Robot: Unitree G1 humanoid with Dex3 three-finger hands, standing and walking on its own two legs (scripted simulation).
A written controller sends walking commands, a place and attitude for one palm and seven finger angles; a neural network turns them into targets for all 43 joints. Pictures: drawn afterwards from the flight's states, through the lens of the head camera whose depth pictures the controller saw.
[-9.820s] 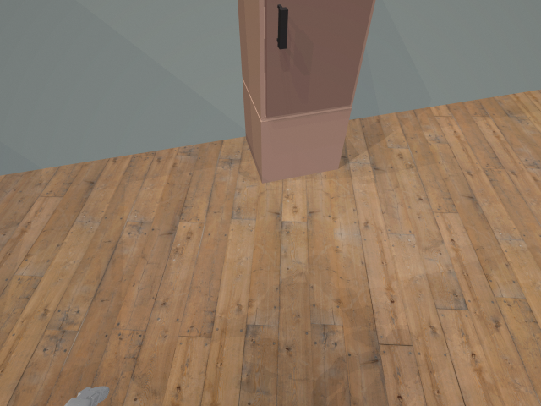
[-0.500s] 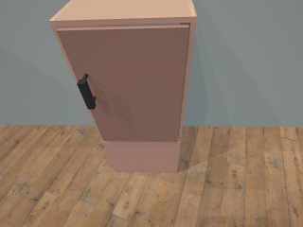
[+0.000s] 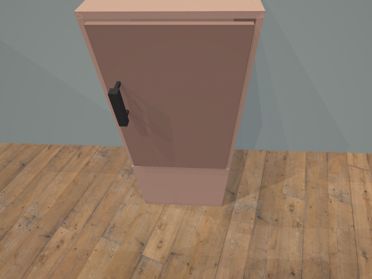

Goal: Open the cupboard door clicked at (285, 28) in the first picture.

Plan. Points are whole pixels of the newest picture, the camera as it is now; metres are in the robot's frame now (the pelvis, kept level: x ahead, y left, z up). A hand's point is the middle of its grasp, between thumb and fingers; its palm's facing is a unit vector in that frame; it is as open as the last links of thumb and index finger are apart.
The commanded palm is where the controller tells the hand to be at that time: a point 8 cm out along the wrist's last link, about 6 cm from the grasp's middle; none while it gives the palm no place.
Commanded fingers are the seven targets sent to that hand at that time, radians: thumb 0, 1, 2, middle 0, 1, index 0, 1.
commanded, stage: come to a stop and stand still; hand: left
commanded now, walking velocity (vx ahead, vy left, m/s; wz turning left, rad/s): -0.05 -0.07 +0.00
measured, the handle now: (121, 103) +0.57 +0.23 +0.04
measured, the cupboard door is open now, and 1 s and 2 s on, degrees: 0 0 0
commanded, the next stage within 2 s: look again from close up in 1.24 s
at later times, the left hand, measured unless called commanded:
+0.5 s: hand out of the picture +0.02 +0.17 -0.16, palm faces +0.03 -0.97 -0.24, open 7.3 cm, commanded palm none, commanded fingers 0.00 0.90 0.90 -0.20 -0.30 -0.20 -0.30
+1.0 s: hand out of the picture -0.01 +0.24 -0.15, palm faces +0.04 -0.96 -0.29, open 7.4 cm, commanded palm none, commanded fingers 0.00 0.90 0.90 -0.20 -0.30 -0.20 -0.30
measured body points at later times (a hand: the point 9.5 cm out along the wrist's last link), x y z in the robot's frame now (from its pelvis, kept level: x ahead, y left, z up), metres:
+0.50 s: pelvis +0.00 -0.02 +0.00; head +0.01 -0.03 +0.45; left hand +0.02 +0.22 -0.14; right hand +0.01 -0.25 -0.16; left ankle -0.06 +0.11 -0.73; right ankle -0.01 -0.11 -0.73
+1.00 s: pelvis -0.06 +0.02 +0.01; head -0.08 +0.02 +0.46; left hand -0.01 +0.29 -0.13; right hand +0.02 -0.24 -0.12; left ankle -0.06 +0.11 -0.73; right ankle -0.01 -0.11 -0.73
